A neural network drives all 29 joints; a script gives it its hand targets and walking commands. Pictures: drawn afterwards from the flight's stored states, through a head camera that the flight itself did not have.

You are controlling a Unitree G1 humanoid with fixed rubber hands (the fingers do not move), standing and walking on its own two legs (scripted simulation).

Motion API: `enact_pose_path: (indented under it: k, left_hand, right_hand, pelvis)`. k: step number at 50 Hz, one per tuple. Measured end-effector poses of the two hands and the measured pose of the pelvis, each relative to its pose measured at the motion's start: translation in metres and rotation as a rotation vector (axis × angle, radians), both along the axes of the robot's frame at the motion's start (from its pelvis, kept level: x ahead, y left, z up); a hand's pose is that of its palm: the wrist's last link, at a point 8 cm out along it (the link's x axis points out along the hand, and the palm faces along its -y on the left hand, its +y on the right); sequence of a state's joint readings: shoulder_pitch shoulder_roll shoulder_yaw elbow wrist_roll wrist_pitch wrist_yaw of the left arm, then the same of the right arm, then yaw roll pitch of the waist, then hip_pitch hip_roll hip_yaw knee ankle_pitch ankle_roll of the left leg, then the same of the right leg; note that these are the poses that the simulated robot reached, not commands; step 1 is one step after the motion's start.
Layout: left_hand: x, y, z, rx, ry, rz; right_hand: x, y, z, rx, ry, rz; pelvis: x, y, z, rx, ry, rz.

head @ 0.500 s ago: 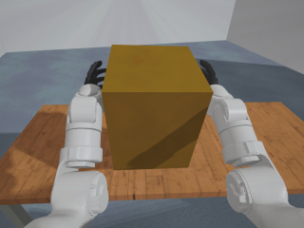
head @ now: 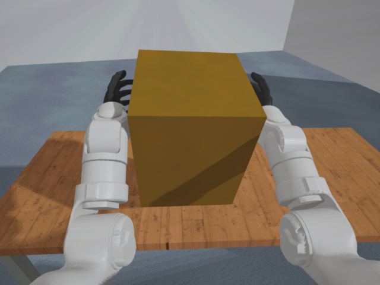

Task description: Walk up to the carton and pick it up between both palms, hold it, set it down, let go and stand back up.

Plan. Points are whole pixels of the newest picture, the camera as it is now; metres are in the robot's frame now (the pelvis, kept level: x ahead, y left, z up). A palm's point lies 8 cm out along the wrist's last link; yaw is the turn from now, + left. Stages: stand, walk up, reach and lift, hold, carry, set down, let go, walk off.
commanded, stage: set down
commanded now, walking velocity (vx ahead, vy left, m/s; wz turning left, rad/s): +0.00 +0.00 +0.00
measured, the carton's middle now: (187, 131) +0.37 +0.02 +0.21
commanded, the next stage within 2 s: none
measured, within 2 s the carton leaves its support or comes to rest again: neither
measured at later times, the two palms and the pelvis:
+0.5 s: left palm (116, 124) +0.40 +0.18 +0.21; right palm (245, 120) +0.42 -0.11 +0.21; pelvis +0.03 +0.00 +0.00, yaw +1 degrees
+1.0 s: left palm (120, 137) +0.38 +0.17 +0.19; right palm (248, 133) +0.41 -0.12 +0.18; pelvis +0.02 +0.00 +0.00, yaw +1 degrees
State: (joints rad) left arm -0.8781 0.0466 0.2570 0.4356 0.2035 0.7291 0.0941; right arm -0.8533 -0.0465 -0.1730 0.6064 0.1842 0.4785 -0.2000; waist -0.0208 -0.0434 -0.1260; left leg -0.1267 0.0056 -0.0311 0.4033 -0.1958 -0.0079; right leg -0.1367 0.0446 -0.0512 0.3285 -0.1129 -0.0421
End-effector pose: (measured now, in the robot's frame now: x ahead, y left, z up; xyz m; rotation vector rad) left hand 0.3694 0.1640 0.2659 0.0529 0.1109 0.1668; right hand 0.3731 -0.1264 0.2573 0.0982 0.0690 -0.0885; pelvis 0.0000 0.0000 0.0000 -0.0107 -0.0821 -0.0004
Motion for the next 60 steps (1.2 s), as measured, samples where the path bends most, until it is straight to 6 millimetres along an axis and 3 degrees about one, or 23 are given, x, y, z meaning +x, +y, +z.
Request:
enact_pose_path:
  k: [4, 9, 20, 26, 41, 48, 60]
  left_hand:
    - [0.002, 0.004, 0.001, 0.003, -0.021, 0.011]
    - [0.008, 0.009, -0.012, 0.001, -0.001, 0.015]
    - [0.027, 0.011, -0.040, -0.005, 0.012, 0.022]
    - [0.028, 0.012, -0.055, -0.004, 0.020, 0.053]
    - [0.017, 0.009, -0.066, 0.003, 0.036, 0.080]
    - [0.012, 0.003, -0.072, 0.024, 0.056, 0.081]
    - [0.016, 0.000, -0.078, 0.022, 0.057, 0.084]
  right_hand:
    - [0.006, 0.004, -0.009, 0.067, -0.020, 0.011]
    - [0.014, 0.009, -0.025, 0.078, -0.004, 0.020]
    - [0.037, 0.011, -0.040, -0.020, -0.006, 0.035]
    - [0.045, 0.013, -0.049, -0.099, -0.006, 0.059]
    - [0.041, 0.010, -0.057, -0.097, 0.005, 0.087]
    - [0.037, 0.004, -0.073, -0.033, 0.028, 0.092]
    - [0.040, 0.001, -0.084, 0.012, 0.029, 0.093]
  pelvis:
    - [0.001, 0.000, 0.000, 0.000, 0.002, 0.000]
    - [0.006, 0.000, 0.000, -0.001, 0.008, 0.003]
    - [0.022, 0.000, 0.001, -0.004, 0.029, 0.011]
    - [0.032, 0.000, 0.001, -0.005, 0.030, 0.016]
    - [0.032, -0.002, 0.001, -0.005, 0.011, 0.024]
    - [0.025, -0.003, 0.001, -0.004, 0.001, 0.024]
    - [0.024, -0.004, 0.001, -0.004, 0.000, 0.025]
